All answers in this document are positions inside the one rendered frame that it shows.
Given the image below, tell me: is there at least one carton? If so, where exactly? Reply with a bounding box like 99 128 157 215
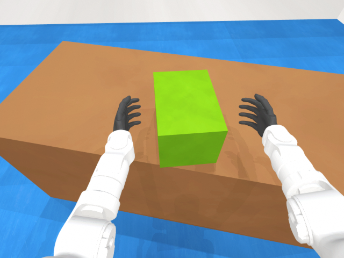
153 70 228 168

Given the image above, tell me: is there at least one pedestal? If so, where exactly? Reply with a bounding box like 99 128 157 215
0 41 344 249

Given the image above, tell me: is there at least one robot right forearm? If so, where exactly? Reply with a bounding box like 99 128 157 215
262 125 344 200

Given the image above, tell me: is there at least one robot left upper arm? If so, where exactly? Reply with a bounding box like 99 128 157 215
42 216 116 258

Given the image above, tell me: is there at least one robot right hand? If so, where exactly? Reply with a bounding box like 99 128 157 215
239 94 277 137

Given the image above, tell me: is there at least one robot left forearm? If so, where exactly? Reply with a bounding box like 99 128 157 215
54 130 135 255

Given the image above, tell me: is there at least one robot left hand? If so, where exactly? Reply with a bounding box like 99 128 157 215
113 96 141 132

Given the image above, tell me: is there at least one robot right upper arm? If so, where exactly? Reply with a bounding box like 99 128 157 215
286 189 344 258

